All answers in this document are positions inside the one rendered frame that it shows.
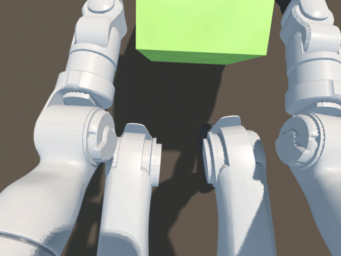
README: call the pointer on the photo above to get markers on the carton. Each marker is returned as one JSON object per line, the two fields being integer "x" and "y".
{"x": 217, "y": 32}

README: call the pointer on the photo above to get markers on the left robot upper arm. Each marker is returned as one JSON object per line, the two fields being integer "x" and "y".
{"x": 38, "y": 211}

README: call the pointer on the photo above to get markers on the right robot thigh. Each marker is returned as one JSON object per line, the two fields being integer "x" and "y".
{"x": 245, "y": 226}

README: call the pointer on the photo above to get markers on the robot thigh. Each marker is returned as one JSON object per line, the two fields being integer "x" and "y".
{"x": 124, "y": 228}
{"x": 245, "y": 226}

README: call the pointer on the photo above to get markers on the left robot forearm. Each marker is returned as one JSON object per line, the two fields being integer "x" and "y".
{"x": 93, "y": 57}

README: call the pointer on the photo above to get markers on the right robot forearm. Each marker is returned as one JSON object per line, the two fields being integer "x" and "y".
{"x": 313, "y": 58}

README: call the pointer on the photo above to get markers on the left robot thigh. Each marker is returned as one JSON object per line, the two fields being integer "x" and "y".
{"x": 124, "y": 228}

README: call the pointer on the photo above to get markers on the right robot upper arm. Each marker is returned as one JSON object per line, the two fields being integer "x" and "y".
{"x": 310, "y": 144}

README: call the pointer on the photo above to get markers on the robot right hand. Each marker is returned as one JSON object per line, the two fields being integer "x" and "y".
{"x": 283, "y": 4}

